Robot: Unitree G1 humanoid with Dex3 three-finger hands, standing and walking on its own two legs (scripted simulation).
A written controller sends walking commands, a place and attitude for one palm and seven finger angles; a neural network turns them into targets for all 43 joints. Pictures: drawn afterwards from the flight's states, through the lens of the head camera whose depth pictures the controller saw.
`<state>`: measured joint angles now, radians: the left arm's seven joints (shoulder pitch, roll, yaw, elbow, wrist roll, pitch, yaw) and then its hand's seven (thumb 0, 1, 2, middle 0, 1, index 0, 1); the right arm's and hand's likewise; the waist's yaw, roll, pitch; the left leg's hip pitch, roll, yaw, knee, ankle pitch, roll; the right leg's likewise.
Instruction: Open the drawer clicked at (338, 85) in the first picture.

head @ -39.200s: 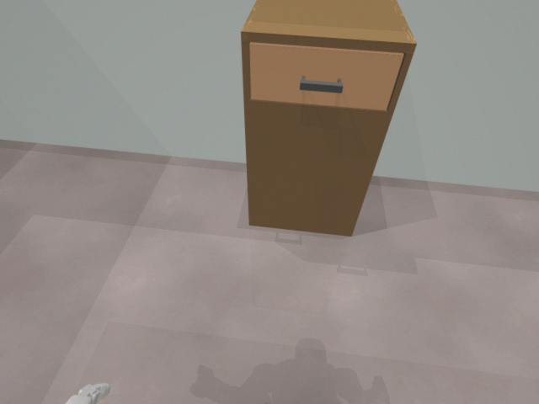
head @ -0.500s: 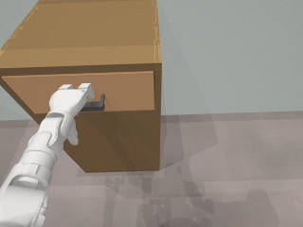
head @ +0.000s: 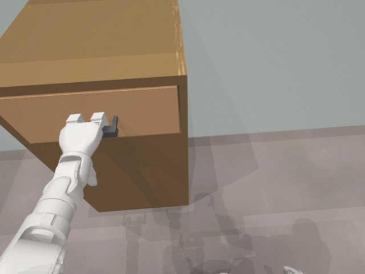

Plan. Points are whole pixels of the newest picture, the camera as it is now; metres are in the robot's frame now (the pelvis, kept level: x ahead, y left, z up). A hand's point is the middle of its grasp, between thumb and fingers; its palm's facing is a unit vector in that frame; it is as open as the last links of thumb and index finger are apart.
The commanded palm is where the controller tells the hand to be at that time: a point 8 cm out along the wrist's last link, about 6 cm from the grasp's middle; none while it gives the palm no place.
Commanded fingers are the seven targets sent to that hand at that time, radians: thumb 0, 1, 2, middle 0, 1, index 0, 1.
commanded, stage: lower the fingers behind the handle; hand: left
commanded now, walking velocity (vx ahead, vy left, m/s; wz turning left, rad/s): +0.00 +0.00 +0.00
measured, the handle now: (93, 126) +0.46 +0.25 +0.02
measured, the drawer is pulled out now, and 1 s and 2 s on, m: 0.00 0.01 0.08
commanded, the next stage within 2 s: close the thumb around the handle in 0.46 s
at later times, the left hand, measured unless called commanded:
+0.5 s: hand (92, 151) +0.40 +0.25 +0.00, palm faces -0.03 +0.00 -1.00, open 13.9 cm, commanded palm +0.36 +0.25 +0.05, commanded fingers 0.00 -0.50 0.30 -0.30 -1.20 -0.30 -1.20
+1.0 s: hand (91, 154) +0.39 +0.24 +0.00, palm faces -0.01 -0.01 -1.00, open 8.7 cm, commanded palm +0.36 +0.25 +0.05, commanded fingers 0.00 0.79 0.85 -0.39 -1.34 -0.39 -1.34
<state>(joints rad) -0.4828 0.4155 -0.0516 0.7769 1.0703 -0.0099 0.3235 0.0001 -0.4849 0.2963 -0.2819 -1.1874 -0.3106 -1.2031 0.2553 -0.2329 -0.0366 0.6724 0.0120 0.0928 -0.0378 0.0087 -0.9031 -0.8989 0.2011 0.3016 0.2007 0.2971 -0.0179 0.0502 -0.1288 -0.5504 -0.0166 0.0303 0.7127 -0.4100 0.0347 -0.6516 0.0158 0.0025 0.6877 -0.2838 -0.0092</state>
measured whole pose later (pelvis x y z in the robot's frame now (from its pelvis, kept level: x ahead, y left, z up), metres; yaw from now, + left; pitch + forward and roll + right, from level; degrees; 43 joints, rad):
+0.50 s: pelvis +0.00 +0.00 +0.00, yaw +0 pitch +16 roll -1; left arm -0.46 0.41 -0.05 0.76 1.08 0.00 0.36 0.00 -0.48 0.30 -0.28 -1.19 -0.30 -1.20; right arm 0.26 -0.25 -0.06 0.68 0.01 0.09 -0.03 0.01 -0.90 -0.90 0.20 0.30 0.20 0.30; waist -0.02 0.05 -0.14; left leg -0.59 -0.01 0.02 0.75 -0.43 0.03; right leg -0.69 0.02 -0.01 0.72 -0.30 -0.01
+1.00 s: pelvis +0.00 +0.00 +0.00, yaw +0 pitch +15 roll -1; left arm -0.42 0.40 -0.05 0.70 1.08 -0.01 0.38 0.00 0.27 0.62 -0.33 -1.25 -0.36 -1.27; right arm 0.25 -0.25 -0.06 0.68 0.01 0.08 -0.03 0.01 -0.90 -0.90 0.20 0.30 0.20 0.30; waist -0.01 0.06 -0.13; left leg -0.58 -0.02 0.02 0.75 -0.43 0.03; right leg -0.68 0.02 -0.01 0.72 -0.30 -0.01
